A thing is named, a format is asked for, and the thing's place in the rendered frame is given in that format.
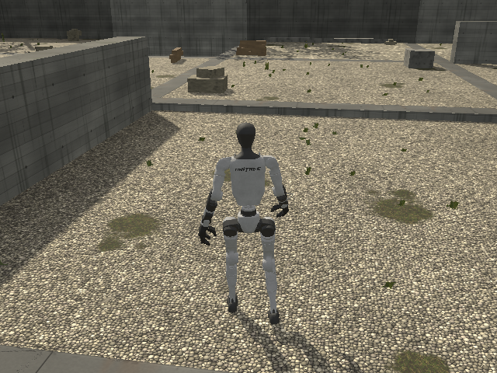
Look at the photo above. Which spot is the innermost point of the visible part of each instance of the left robot upper arm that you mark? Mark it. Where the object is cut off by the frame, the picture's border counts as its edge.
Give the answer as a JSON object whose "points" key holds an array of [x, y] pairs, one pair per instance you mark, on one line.
{"points": [[218, 180]]}

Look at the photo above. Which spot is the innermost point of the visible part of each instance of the right robot upper arm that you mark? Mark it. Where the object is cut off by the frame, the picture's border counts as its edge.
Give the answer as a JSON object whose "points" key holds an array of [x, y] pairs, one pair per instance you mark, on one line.
{"points": [[272, 164]]}

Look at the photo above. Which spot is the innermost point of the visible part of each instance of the left robot forearm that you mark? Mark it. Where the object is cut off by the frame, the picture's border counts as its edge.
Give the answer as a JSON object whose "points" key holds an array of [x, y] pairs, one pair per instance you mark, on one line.
{"points": [[209, 211]]}

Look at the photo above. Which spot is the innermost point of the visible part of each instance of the robot right hand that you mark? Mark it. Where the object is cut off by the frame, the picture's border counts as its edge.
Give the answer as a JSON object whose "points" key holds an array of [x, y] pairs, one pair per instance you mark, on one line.
{"points": [[282, 213]]}

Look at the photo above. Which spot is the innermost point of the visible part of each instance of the humanoid robot torso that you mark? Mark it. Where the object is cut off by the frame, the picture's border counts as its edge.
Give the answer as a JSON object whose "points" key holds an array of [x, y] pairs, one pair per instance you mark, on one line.
{"points": [[248, 187]]}

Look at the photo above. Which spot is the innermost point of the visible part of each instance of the left robot foot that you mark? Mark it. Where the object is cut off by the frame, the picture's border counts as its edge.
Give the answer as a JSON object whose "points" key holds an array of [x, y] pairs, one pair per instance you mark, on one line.
{"points": [[232, 306]]}

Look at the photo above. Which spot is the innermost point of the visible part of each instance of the robot left hand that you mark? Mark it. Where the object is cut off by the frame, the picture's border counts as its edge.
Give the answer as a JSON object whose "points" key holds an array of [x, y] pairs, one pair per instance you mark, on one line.
{"points": [[202, 234]]}

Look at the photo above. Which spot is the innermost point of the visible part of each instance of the right robot forearm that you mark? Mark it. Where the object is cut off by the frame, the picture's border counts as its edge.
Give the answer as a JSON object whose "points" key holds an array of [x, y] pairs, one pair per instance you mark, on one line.
{"points": [[283, 199]]}

